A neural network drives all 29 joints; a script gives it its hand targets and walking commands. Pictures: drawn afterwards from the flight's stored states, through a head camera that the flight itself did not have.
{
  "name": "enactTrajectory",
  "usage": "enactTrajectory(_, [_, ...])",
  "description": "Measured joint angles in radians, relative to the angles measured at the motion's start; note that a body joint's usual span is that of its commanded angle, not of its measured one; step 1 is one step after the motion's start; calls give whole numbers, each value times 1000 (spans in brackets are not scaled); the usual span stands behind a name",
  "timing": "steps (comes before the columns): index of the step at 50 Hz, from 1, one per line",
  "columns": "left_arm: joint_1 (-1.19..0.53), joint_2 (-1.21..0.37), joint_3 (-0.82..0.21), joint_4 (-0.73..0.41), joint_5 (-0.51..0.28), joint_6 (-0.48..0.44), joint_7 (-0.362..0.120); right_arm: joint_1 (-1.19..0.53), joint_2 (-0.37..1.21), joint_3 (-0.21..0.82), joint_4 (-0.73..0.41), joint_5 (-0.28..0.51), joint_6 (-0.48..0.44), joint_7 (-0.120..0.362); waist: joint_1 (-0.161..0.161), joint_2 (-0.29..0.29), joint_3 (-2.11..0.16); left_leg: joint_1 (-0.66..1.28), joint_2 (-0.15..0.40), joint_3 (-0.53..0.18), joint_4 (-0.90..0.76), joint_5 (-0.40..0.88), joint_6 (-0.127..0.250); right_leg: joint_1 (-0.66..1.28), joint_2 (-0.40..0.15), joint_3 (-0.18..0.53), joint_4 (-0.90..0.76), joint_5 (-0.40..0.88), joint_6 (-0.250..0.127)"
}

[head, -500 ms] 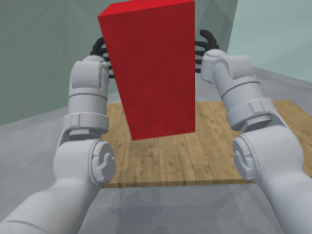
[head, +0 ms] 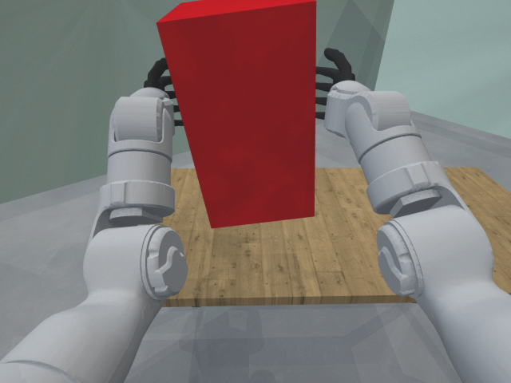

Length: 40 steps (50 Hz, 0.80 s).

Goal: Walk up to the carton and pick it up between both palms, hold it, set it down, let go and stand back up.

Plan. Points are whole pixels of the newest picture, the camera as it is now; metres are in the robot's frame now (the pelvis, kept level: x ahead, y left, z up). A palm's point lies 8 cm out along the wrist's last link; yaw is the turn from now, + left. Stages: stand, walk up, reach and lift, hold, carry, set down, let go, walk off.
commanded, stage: hold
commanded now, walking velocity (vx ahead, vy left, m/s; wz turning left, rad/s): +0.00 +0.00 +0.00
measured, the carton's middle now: (249, 112) +0.40 +0.00 +0.31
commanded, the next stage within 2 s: set down in 1.34 s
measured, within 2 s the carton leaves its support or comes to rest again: neither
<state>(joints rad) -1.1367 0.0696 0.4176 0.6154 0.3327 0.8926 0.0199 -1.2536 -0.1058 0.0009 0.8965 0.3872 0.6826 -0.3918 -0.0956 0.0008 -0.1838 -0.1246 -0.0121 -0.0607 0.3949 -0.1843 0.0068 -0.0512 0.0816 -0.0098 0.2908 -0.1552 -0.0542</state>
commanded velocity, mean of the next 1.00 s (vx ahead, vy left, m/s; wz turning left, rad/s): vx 0.00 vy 0.00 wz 0.00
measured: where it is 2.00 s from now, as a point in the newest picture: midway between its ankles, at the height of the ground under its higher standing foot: outside the picture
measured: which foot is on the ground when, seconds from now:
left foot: down 0.00-1.00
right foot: down 0.00-1.00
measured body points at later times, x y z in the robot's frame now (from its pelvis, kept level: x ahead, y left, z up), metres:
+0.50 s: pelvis +0.00 +0.00 +0.00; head -0.10 +0.02 +0.44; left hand +0.39 +0.13 +0.33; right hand +0.37 -0.13 +0.34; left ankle +0.02 +0.11 -0.75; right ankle +0.01 -0.08 -0.75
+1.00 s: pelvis +0.00 +0.00 +0.00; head -0.11 +0.01 +0.44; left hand +0.38 +0.13 +0.34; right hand +0.37 -0.13 +0.35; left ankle +0.02 +0.11 -0.75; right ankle +0.01 -0.08 -0.75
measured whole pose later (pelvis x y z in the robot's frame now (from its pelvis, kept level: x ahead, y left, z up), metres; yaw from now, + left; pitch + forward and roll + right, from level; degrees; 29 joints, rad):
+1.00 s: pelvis +0.00 +0.00 +0.00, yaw +0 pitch -5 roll -1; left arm -1.15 0.06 0.42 0.63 0.34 0.89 0.03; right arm -1.27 -0.12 0.01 0.91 0.40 0.69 -0.38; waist -0.10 0.02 -0.19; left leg -0.12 -0.01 -0.06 0.39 -0.18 0.01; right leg -0.05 0.08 -0.01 0.29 -0.16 -0.05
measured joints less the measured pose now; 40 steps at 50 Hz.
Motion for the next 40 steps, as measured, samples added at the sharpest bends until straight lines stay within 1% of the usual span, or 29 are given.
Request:
enactTrajectory(5, [-23,3,1,5,6,11,6,-9,2,-26,6,-8,-2,7,-10,-11,13,-9,1,-7,13,-3,-2,0,2,-6,-3,3,-3])
enactTrajectory(13, [-15,-9,-7,-21,15,16,9,1,-9,-11,-14,7,-3,12,-22,-14,21,-14,2,-6,20,-6,0,-3,4,-4,-2,5,-1])
enactTrajectory(20, [-4,-20,-2,-32,14,15,18,15,-14,-1,-20,16,-4,15,-17,-5,21,-12,3,-1,21,-7,1,-4,4,1,3,3,1])
enactTrajectory(28, [-13,-17,6,-13,9,8,23,14,-9,-6,-15,5,-4,15,-10,0,15,-11,3,-3,17,-5,0,-4,5,1,1,3,-1])
enactTrajectory(40, [1,-9,-12,-2,0,-5,8,3,-14,8,-7,6,7,6,-13,7,3,-4,1,-7,9,-3,-1,2,2,-3,-1,0,0])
